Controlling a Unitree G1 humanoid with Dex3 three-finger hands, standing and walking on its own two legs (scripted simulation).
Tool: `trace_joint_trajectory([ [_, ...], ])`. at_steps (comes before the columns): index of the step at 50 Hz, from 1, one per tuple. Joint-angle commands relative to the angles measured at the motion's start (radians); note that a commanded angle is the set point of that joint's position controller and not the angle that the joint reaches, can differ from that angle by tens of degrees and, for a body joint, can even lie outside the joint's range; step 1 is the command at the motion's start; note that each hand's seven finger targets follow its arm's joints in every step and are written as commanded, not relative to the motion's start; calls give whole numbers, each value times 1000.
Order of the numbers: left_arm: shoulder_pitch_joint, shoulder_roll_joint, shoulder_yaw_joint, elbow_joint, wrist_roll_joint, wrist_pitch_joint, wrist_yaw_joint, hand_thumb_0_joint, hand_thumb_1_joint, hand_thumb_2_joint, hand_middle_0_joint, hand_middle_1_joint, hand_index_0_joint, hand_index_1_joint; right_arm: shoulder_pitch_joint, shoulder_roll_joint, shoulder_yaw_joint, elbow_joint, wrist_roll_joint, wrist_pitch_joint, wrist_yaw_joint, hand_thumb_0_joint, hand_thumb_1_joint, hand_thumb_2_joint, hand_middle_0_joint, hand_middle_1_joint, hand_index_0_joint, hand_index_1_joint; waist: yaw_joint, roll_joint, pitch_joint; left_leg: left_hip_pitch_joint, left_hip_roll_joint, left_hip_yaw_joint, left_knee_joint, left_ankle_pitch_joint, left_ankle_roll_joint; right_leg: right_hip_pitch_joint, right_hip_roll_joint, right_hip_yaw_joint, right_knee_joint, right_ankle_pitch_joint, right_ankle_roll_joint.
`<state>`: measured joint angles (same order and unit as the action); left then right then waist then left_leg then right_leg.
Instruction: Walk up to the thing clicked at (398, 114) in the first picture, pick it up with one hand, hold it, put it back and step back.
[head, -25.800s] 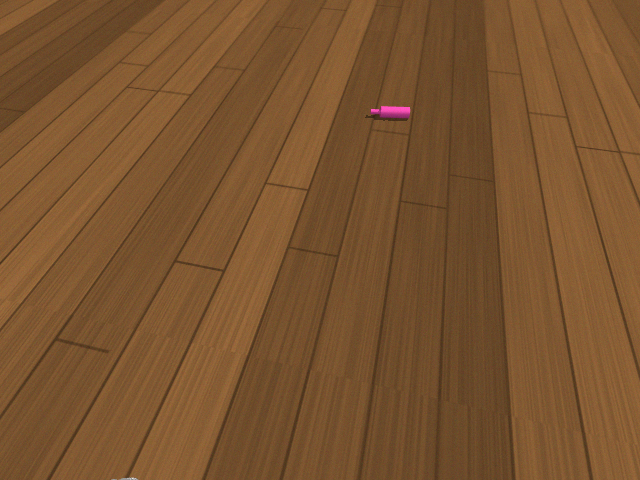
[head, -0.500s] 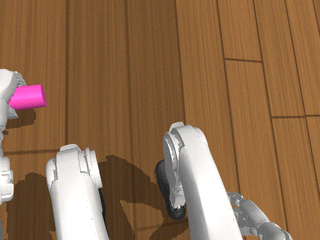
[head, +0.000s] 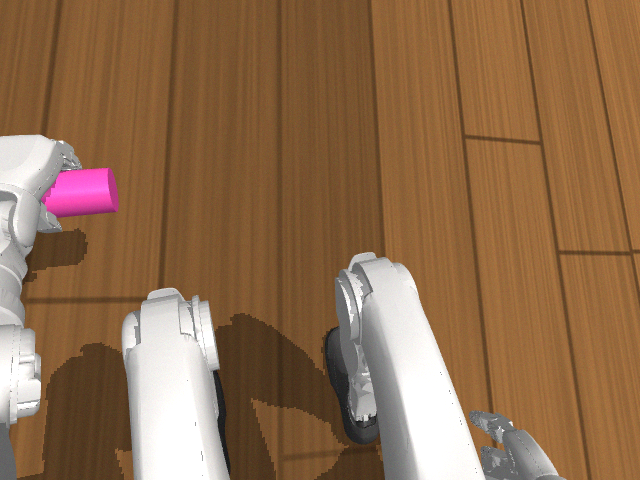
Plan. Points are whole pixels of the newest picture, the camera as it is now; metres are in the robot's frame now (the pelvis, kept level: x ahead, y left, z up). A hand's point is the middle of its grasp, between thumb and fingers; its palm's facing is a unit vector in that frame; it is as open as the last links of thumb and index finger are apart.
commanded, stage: lift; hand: left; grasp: from above
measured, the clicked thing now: (22, 197) +0.46 +0.32 -0.17
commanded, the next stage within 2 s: hold in 1.46 s
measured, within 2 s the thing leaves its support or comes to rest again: neither
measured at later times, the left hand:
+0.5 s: hand out of the picture +0.39 +0.29 +0.01, palm faces -0.44 -0.07 -0.90, open 8.7 cm
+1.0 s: hand out of the picture +0.33 +0.26 +0.20, palm faces -0.48 -0.10 -0.87, open 8.7 cm
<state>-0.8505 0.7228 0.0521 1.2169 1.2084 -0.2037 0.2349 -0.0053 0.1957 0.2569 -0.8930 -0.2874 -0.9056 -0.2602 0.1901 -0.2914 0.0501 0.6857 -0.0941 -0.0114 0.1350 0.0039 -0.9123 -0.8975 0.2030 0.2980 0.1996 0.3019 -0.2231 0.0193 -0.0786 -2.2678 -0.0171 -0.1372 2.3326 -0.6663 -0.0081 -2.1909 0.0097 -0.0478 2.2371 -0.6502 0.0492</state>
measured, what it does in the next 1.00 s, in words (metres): rises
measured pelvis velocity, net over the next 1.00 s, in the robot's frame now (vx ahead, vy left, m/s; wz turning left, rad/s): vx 0.03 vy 0.00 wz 0.09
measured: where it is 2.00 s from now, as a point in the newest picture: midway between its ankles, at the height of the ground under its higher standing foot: (285, 426)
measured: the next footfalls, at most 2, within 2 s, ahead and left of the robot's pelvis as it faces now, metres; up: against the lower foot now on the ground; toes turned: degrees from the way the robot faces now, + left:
none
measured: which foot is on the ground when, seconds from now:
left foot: down 0.00-1.00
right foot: down 0.00-1.00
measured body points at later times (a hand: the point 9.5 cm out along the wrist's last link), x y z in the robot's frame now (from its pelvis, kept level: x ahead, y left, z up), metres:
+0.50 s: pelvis +0.00 +0.00 +0.11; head +0.18 +0.05 +0.52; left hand +0.41 +0.29 +0.06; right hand +0.14 -0.27 +0.00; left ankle +0.08 +0.12 -0.32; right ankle +0.11 -0.14 -0.32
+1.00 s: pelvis +0.03 +0.00 +0.29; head +0.12 +0.01 +0.73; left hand +0.35 +0.26 +0.25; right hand +0.16 -0.26 +0.17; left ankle +0.08 +0.12 -0.32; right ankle +0.11 -0.14 -0.32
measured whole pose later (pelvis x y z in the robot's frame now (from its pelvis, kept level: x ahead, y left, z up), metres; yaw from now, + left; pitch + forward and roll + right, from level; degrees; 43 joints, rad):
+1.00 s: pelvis +0.03 +0.00 +0.29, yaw +5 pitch +19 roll -2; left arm -0.27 0.49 -0.12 0.68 1.02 -0.12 0.06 -0.01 0.17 0.35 -0.86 -0.35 -0.87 -0.34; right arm 0.23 -0.24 -0.02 0.68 0.04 0.00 -0.06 0.01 -0.90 -0.90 0.20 0.30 0.20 0.30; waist -0.07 0.04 -0.15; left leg -1.16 0.03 -0.04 1.35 -0.53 -0.01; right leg -1.14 0.00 0.00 1.30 -0.50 0.03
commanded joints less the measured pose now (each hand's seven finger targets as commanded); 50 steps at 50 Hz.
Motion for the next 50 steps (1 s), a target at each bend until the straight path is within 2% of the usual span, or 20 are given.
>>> trace_joint_trajectory([
  [1, -301, 275, 47, -254, -59, 21, -10, 0, 963, 606, -1281, -433, -1289, -426, 188, -252, -114, -25, 20, 7, -21, 0, -911, -904, 200, 300, 200, 300, 31, 314, -731, 602, -8, 99, -322, 179, 28, 347, 16, -80, -250, 200, -95],
  [9, -201, 240, 46, -479, -138, 2, -96, 0, 899, 649, -1257, -433, -1253, -438, 182, -230, -140, -80, 47, 28, -42, 0, -912, -905, 200, 300, 200, 300, 60, 247, -779, 690, 0, 87, -426, 139, 33, 446, 10, -54, -354, 173, -84],
  [10, -225, 251, 50, -551, -150, -5, -100, 0, 894, 644, -1253, -432, -1248, -438, 174, -225, -143, -86, 50, 28, -48, 0, -912, -905, 200, 300, 200, 300, 66, 276, -812, 709, 1, 90, -439, 139, 33, 463, 11, -48, -359, 177, -84],
  [12, -151, 273, 69, -584, -154, -4, -100, 0, 903, 663, -1263, -435, -1256, -443, 162, -220, -150, -101, 60, 32, -58, 0, -910, -905, 200, 300, 200, 300, 85, 266, -810, 733, 3, 81, -483, 116, 33, 484, 12, -44, -380, 163, -81],
  [13, -116, 232, 53, -589, -160, -2, -101, 0, 912, 657, -1269, -419, -1261, -429, 161, -214, -152, -100, 62, 34, -62, 0, -907, -904, 200, 300, 200, 300, 81, 248, -795, 745, 6, 79, -501, 110, 32, 488, 12, -43, -396, 162, -78],
  [18, -86, 223, 54, -706, -176, 29, -94, 0, 896, 663, -1239, -451, -1237, -454, 143, -203, -160, -117, 77, 42, -82, 0, -902, -902, 200, 300, 200, 300, 85, 265, -776, 855, 12, 71, -603, 109, 27, 555, 8, -33, -480, 165, -74],
  [21, -33, 231, 62, -748, -184, 60, -95, 0, 880, 690, -1220, -467, -1215, -473, 125, -198, -161, -123, 87, 48, -99, 0, -898, -901, 201, 300, 200, 300, 104, 255, -807, 939, 15, 71, -658, 131, 27, 623, 11, -29, -531, 175, -73],
  [23, 11, 175, 32, -745, -193, 81, -99, 0, 872, 694, -1217, -470, -1210, -478, 121, -184, -154, -120, 90, 49, -107, 0, -898, -901, 200, 300, 200, 300, 101, 244, -767, 976, 15, 73, -692, 162, 26, 652, 11, -26, -571, 190, -70],
  [27, 37, 171, 23, -791, -202, 113, -119, 0, 828, 691, -1186, -458, -1175, -470, 102, -173, -152, -120, 101, 50, -130, 0, -895, -900, 200, 300, 200, 300, 110, 241, -738, 1068, 20, 72, -786, 163, 26, 744, 13, -20, -659, 191, -67],
  [29, 91, 114, -8, -790, -213, 123, -137, 0, 831, 688, -1186, -460, -1176, -470, 92, -162, -145, -122, 107, 48, -138, 0, -896, -900, 200, 300, 200, 300, 109, 227, -689, 1094, 21, 64, -852, 142, 24, 794, 13, -20, -705, 183, -65],
  [31, 146, 118, 0, -806, -221, 134, -152, 0, 835, 664, -1189, -447, -1180, -457, 76, -160, -144, -121, 115, 46, -151, 0, -894, -899, 200, 300, 200, 300, 129, 212, -676, 1147, 25, 64, -911, 135, 23, 861, 17, -19, -756, 180, -65],
  [33, 201, 73, -21, -793, -233, 142, -171, 0, 853, 655, -1206, -431, -1196, -444, 70, -150, -138, -118, 119, 42, -158, 0, -893, -899, 200, 300, 200, 300, 124, 175, -615, 1171, 28, 65, -949, 158, 24, 896, 17, -15, -803, 188, -63],
  [34, 198, 80, -23, -833, -233, 141, -178, 0, 855, 668, -1213, -427, -1199, -443, 62, -143, -137, -124, 124, 40, -164, 0, -894, -899, 200, 300, 200, 300, 133, 172, -639, 1202, 26, 74, -966, 168, 25, 949, 21, -12, -833, 197, -65],
  [35, 233, 83, -10, -816, -233, 142, -183, 0, 854, 675, -1211, -436, -1197, -452, 61, -141, -137, -123, 126, 37, -170, 0, -897, -900, 200, 300, 200, 300, 132, 151, -613, 1211, 26, 75, -989, 165, 26, 972, 22, -6, -861, 195, -64],
  [40, 254, 46, -32, -809, -241, 110, -186, 0, 812, 627, -1176, -436, -1168, -446, 55, -109, -125, -117, 132, 13, -197, 0, -903, -902, 200, 300, 200, 300, 121, 82, -490, 1239, 17, 105, -1077, 140, 36, 1113, 23, 23, -1012, 173, -62],
  [41, 245, 52, -21, -809, -244, 101, -180, 0, 793, 630, -1157, -446, -1150, -455, 53, -107, -125, -112, 131, 7, -201, 0, -903, -902, 200, 300, 200, 300, 124, 80, -478, 1253, 18, 104, -1098, 133, 36, 1135, 23, 28, -1035, 164, -62],
  [44, 251, 22, -40, -789, -229, 81, -156, 0, 791, 609, -1151, -450, -1148, -455, 53, -100, -125, -105, 130, -10, -205, 0, -903, -902, 200, 300, 200, 300, 133, 83, -452, 1309, 14, 108, -1160, 136, 31, 1190, 23, 39, -1104, 157, -64],
  [45, 264, 33, -19, -775, -223, 79, -142, 0, 788, 617, -1146, -456, -1143, -461, 57, -103, -129, -100, 130, -14, -205, 0, -901, -902, 200, 300, 200, 300, 142, 84, -458, 1336, 14, 108, -1179, 143, 29, 1210, 23, 42, -1123, 159, -64],
  [47, 229, 10, -48, -769, -204, 76, -117, 0, 785, 632, -1141, -477, -1138, -482, 61, -100, -129, -91, 132, -22, -203, 0, -902, -902, 200, 300, 200, 300, 138, 95, -441, 1380, 10, 116, -1215, 153, 25, 1239, 24, 49, -1166, 164, -66],
  [50, 244, -3, -48, -731, -181, 89, -80, 0, 787, 641, -1136, -482, -1134, -487, 70, -99, -132, -65, 131, -33, -201, 0, -899, -901, 200, 300, 200, 300, 146, 93, -427, 1448, 10, 120, -1268, 186, 20, 1298, 24, 52, -1221, 191, -64],
])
